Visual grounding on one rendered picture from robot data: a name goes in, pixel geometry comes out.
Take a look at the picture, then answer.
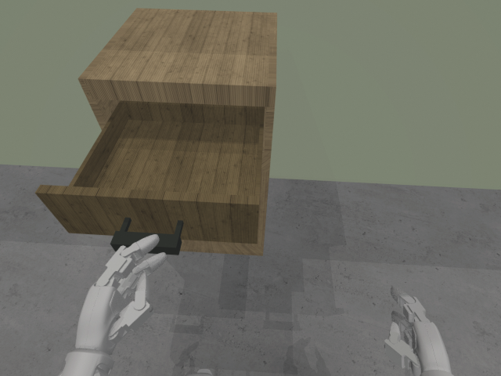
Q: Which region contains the left robot hand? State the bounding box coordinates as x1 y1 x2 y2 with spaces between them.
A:
75 234 167 355

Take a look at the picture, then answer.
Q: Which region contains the cabinet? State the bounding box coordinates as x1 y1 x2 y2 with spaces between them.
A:
78 8 277 256

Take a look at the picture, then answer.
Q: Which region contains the drawer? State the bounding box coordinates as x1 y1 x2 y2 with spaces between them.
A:
35 100 265 244

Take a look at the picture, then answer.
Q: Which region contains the handle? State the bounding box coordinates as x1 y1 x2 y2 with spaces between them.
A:
110 217 184 255

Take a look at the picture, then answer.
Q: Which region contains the left robot forearm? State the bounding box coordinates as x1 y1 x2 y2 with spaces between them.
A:
58 349 114 376

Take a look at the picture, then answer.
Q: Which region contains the right robot hand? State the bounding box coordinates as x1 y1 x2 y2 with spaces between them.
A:
384 287 452 376

